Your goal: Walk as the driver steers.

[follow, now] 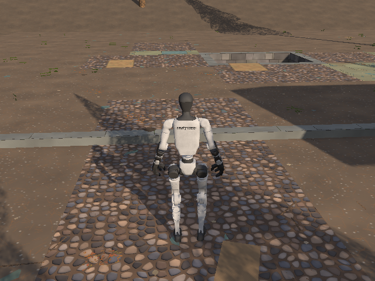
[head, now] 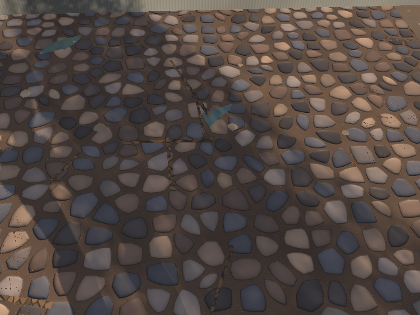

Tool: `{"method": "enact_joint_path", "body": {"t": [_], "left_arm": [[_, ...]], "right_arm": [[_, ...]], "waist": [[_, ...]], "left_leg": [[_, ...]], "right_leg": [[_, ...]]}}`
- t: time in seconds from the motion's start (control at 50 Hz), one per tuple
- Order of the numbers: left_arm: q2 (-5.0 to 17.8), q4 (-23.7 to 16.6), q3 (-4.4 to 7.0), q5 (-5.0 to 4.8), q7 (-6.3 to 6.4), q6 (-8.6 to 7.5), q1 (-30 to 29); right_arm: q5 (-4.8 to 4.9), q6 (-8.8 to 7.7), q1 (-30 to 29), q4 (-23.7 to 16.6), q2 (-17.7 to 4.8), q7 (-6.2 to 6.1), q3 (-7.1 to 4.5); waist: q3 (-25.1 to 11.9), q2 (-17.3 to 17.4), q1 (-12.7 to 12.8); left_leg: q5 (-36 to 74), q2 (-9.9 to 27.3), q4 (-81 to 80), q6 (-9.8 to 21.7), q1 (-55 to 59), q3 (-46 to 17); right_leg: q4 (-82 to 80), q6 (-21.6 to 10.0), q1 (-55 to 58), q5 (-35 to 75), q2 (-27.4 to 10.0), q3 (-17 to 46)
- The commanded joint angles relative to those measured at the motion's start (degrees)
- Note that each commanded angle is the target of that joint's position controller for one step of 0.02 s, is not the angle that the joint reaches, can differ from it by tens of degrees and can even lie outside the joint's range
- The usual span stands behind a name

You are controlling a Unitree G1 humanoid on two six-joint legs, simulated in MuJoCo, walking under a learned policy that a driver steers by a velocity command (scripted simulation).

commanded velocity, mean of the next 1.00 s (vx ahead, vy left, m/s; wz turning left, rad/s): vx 0.07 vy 0.00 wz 0.14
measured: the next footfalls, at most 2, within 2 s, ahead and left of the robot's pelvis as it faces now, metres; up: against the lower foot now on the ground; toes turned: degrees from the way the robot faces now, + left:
right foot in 0.54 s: +0.07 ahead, -0.09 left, +0.00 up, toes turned +21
left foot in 0.92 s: +0.00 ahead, +0.09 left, +0.00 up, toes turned +4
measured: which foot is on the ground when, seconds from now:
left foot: down 0.00-0.54, up 0.56-0.90, down 0.92-1.00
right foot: down 0.00-0.00, up 0.02-0.52, down 0.54-0.92, up 0.94-1.00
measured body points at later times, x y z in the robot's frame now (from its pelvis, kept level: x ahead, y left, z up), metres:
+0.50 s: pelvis -0.01 -0.01 +0.01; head +0.02 +0.00 +0.46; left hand +0.05 +0.30 -0.09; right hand +0.15 -0.26 -0.11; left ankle -0.02 +0.09 -0.73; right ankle +0.03 -0.11 -0.71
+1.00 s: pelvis +0.02 +0.00 +0.02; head +0.03 +0.02 +0.47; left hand +0.07 +0.30 -0.11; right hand +0.13 -0.28 -0.09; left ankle -0.04 +0.09 -0.73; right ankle +0.03 -0.11 -0.69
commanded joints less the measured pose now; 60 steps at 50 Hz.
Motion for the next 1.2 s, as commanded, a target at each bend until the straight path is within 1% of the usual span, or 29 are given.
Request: {"method": "enact_joint_path", "body": {"t": [0.02, 0.04, 0.08, 0.1, 0.14, 0.36, 0.46, 0.5, 0.52, 0.54, 0.56, 0.58, 0.6, 0.64, 0.68, 0.72, 0.76, 0.8, 0.86, 0.9, 0.92, 0.94, 0.96, 0.98, 1.0, 1.04, 1.1, 1.16, 1.2], "left_arm": [[2.5, -5.5, 0.94, 0.2, -0.27, -0.03, 0.9], [4.1, -6.3, 0.9, 0.36, 0.66, 0.77, -4.2], [5.5, -4.9, 1.41, -0.8, 0.19, 0.85, -3.0], [6.4, -4.5, 1.74, -0.49, -0.09, 0.52, -2.3], [6.7, -3.4, 1.95, 0.45, -0.84, 0.46, 0.1], [5.9, -6.6, 1.22, -0.35, -0.36, 0.36, -3.6], [6.0, -6.7, 0.76, -1.15, 0.13, -0.44, -0.5], [5.0, -5.5, 0.38, -1.06, 0.4, -0.93, 3.5], [4.8, -5.1, 0.14, -0.55, 0.7, -1.39, 4.2], [6.8, -6.1, -0.12, 0.54, 1.04, -1.89, 1.8], [9.4, -7.3, -0.32, 0.68, 0.47, -1.94, -2.3], [6.7, -6.2, -0.98, 0.57, -0.25, -2.17, -1.8], [4.4, -5.7, -1.86, 0.09, -0.82, -2.42, -3.8], [7.2, -4.7, -1.03, -0.19, -0.95, -2.27, -3.4], [10.2, -3.5, 0.27, -0.62, -1.02, -1.92, 0.5], [11.4, -1.9, 1.44, -0.78, -1.28, -1.37, 5.1], [10.9, -1.0, 2.16, -0.34, -1.45, -0.64, 6.8], [10.5, -0.8, 2.81, -0.12, -1.73, -0.39, 6.5], [10.2, -1.5, 3.73, -0.3, -2.35, -0.35, 2.8], [9.1, -3.3, 4.08, -0.53, -2.21, -0.13, -2.5], [5.7, -4.6, 3.4, -1.05, -2.16, -0.72, -2.9], [1.8, -6.0, 2.08, -1.13, -2.12, -1.48, -1.5], [6.0, -6.5, 2.51, 0.44, -2.27, -1.95, -4.2], [7.3, -5.4, 3.01, 0.4, -3.06, -2.23, -2.6], [7.4, -3.8, 3.13, 0.48, -3.8, -2.35, 0.1], [6.8, -2.9, 3.0, 1.14, -4.88, -2.08, 1.3], [5.0, -5.2, 2.17, 0.99, -5.89, -1.88, -3.7], [3.2, -7.8, 1.07, 1.1, -6.54, -1.95, -8.6], [1.1, -9.5, -0.13, 1.04, -7.06, -2.08, -12.0]], "right_arm": [[-0.87, -2.14, 4.2, -4.1, -16.3, -0.51, -3.76], [-0.45, -2.05, 10.5, -2.2, -16.4, -0.57, -4.31], [0.04, -1.28, 3.3, -2.9, -10.4, -1.12, -2.76], [0.2, -0.94, -0.4, -3.9, -9.1, -1.39, -2.33], [0.47, -0.9, -1.0, -4.5, -8.4, -1.43, -2.11], [-0.62, -0.77, 2.4, -4.5, -11.6, -1.2, -3.43], [-0.94, -0.56, -0.7, -4.8, -10.8, -0.91, -3.12], [-0.35, -0.39, -2.9, -4.5, -9.7, -1.19, -2.52], [-0.01, -0.53, -2.5, -4.2, -7.7, -1.52, -1.69], [-0.21, -0.81, 1.3, -3.7, -3.2, -1.59, -0.28], [-0.03, -0.53, 3.2, -3.0, -4.5, -2.12, -0.57], [-0.82, -0.1, 3.2, -1.3, -6.8, -2.42, -0.97], [-0.67, -0.01, 2.5, -0.6, -6.4, -2.15, -0.77], [-0.86, -0.4, -0.8, -0.4, -6.3, -1.94, -0.67], [-0.47, -0.62, -1.6, 0.2, -7.3, -2.04, -0.78], [-0.7, -1.06, -3.4, -0.4, -6.9, -2.22, -0.51], [-1.05, -1.73, -6.6, -1.7, -6.7, -1.93, -0.31], [-0.83, -2.64, -7.6, -2.3, -6.1, -1.64, -0.01], [-0.36, -4.06, -3.5, -1.6, -5.0, -1.87, 0.42], [-0.28, -4.47, 5.9, 1.4, -5.5, -3.04, 0.06], [-0.85, -4.73, 9.8, 2.2, -10.8, -4.05, -1.08], [-1.37, -4.83, 8.5, 0.8, -16.0, -4.36, -1.99], [-2.27, -5.01, 4.5, 1.0, -15.5, -4.24, -2.24], [-1.73, -5.57, 1.2, 0.3, -11.1, -3.8, -1.16], [-1.35, -6.26, -0.3, 0.0, -8.6, -3.3, -0.43], [-1.21, -7.39, 2.2, 0.8, -7.6, -2.96, -0.01], [-1.26, -8.08, 7.8, 3.2, -7.0, -1.83, 0.06], [-1.04, -7.88, 8.1, 4.0, -5.8, -1.65, 0.61], [-0.61, -7.56, 8.2, 4.5, -6.2, -1.94, 0.76]], "waist": [[-3.9, 17.8, 0.0], [-5.0, 13.4, -4.9], [-0.4, 6.1, -0.7], [-0.3, 6.8, 0.7], [-3.4, 7.0, 0.8], [-3.6, 7.5, -2.0], [-5.4, 8.4, -0.7], [-5.8, 7.6, 1.9], [-5.8, 5.4, 2.1], [-6.7, -5.5, -0.5], [-4.6, -9.6, -1.9], [-4.3, -7.1, -1.4], [-2.3, -6.7, -2.6], [-1.4, -10.0, -1.4], [-3.0, -8.9, 0.0], [-4.6, -7.6, 1.7], [-2.4, -8.0, 2.6], [-1.1, -8.3, 2.3], [-2.6, -7.0, -0.6], [-2.4, -4.3, -6.4], [-2.9, 5.0, -7.3], [-4.6, 13.1, -6.3], [2.1, 6.9, -3.8], [4.3, 4.7, -1.3], [4.6, 5.2, -0.1], [3.5, 7.0, -0.7], [3.8, 6.2, -2.7], [5.1, 6.4, -2.7], [4.5, 7.2, -3.3]], "left_leg": [[36.9, 21.5, -14.5, 9.2, 11.0, -31.4], [42.2, 23.8, -13.9, 16.5, 8.5, -31.9], [31.3, 16.1, -14.3, 14.1, 5.1, -22.7], [28.8, 13.0, -14.5, 11.8, 5.5, -20.5], [32.9, 10.6, -13.7, 11.2, 7.1, -18.6], [21.7, 9.8, -12.4, 12.4, 5.8, -28.3], [28.3, 8.8, -10.0, 10.2, 2.5, -30.3], [26.1, 7.0, -8.0, 7.3, -0.1, -29.4], [19.0, 5.1, -6.6, 4.5, -3.1, -27.8], [3.8, -0.2, 0.9, 1.3, -6.0, -21.2], [-10.1, -7.5, 2.8, 0.0, -7.5, -14.0], [-10.8, -3.9, 6.6, -0.6, -2.2, -13.7], [-6.6, -2.2, 4.9, -0.9, -0.8, -11.8], [-1.9, -2.9, 2.8, -1.7, -1.9, -8.4], [-5.0, -3.8, 4.7, -2.6, -5.8, -6.4], [-8.1, -3.8, 7.6, -3.0, -9.8, -5.1], [-10.3, -3.0, 9.8, -2.8, -13.4, -5.1], [-11.0, -2.7, 8.2, -2.1, -12.8, -5.0], [-7.0, -3.6, -2.1, 0.1, -1.7, -4.5], [3.5, -2.6, -17.1, 2.1, 17.3, -3.6], [-6.0, 7.6, -21.3, 3.5, 27.6, -13.4], [-23.1, 23.3, -26.7, 7.3, 26.3, -34.8], [-25.6, 25.4, -27.4, 10.3, 15.7, -36.1], [-22.7, 21.6, -27.5, 9.6, 13.2, -31.3], [-16.1, 18.0, -27.5, 7.8, 13.2, -25.0], [-3.1, 14.3, -26.7, 6.7, 14.1, -15.5], [10.2, 13.4, -25.1, 6.5, 15.8, -9.0], [35.5, 12.0, -21.4, 6.2, 13.4, -1.3], [43.9, 10.8, -18.7, 5.1, 10.7, 2.8]], "right_leg": [[18.1, 1.8, -17.4, -15.0, 3.0, 0.0], [26.4, 1.4, -18.2, -20.1, 4.1, 8.0], [29.4, 0.9, -19.0, -10.2, 1.8, 10.8], [28.1, 0.9, -19.3, -6.7, 1.7, 10.9], [29.2, 1.7, -17.5, -3.3, 2.8, 10.2], [14.7, 2.4, -15.2, -4.0, 4.8, 11.7], [5.6, 0.5, -4.9, -4.6, 6.1, 11.0], [-6.8, -0.7, 3.4, 2.2, 5.9, 10.2], [-15.0, -1.6, 8.8, 7.9, 3.4, 12.5], [-22.0, -3.6, 11.8, 6.9, -8.0, 26.1], [-22.1, -9.6, 5.3, 14.4, -15.8, 36.0], [-21.9, -12.9, 0.4, 13.4, -15.8, 35.8], [-21.7, -11.7, -0.8, 11.8, -11.8, 32.3], [-18.7, -8.4, 2.2, 14.4, -5.6, 27.8], [-15.4, -9.3, 8.0, 23.8, -5.4, 29.1], [-17.2, -11.3, 11.7, 9.2, -5.9, 33.3], [-21.0, -13.1, 10.9, -9.2, -6.0, 37.6], [-22.6, -13.7, 8.5, -13.8, -5.3, 39.1], [-21.2, -12.0, 1.6, -11.6, -2.2, 37.4], [-15.4, -6.6, -12.7, -14.4, 3.7, 32.3], [-2.7, -2.9, -25.1, -17.2, 8.4, 24.9], [13.0, -2.2, -31.3, -14.5, 12.9, 16.3], [18.6, -2.6, -32.4, -7.6, 6.4, 16.5], [21.0, -2.4, -30.9, -3.2, 4.7, 17.0], [22.8, -1.8, -30.2, -0.2, 4.5, 16.2], [27.9, -1.1, -30.2, 3.3, 3.9, 13.7], [29.0, -0.9, -33.6, 6.5, 2.9, 12.0], [20.7, 0.2, -30.5, 8.6, 3.0, 7.1], [11.3, -0.2, -23.8, 11.0, 3.4, 2.9]]}}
